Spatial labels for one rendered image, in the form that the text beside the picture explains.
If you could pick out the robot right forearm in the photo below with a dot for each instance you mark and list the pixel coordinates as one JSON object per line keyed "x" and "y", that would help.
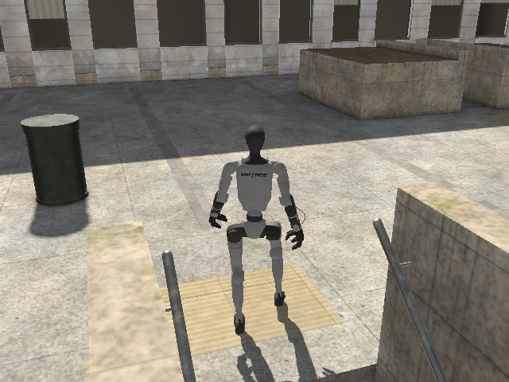
{"x": 293, "y": 216}

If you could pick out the right robot upper arm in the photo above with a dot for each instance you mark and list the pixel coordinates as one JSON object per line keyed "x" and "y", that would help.
{"x": 283, "y": 182}

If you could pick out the robot left forearm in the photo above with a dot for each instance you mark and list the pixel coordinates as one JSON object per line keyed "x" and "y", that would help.
{"x": 216, "y": 207}

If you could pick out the right robot hand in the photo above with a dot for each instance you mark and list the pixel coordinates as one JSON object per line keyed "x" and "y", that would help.
{"x": 299, "y": 238}

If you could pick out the humanoid robot head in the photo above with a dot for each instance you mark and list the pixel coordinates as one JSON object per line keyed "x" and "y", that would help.
{"x": 255, "y": 137}

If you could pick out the right robot shin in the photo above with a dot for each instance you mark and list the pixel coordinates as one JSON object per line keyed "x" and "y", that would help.
{"x": 277, "y": 269}

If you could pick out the left robot hand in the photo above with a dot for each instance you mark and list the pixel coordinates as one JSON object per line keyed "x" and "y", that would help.
{"x": 212, "y": 220}

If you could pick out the left robot upper arm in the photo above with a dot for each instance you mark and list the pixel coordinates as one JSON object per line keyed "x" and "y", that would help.
{"x": 225, "y": 180}

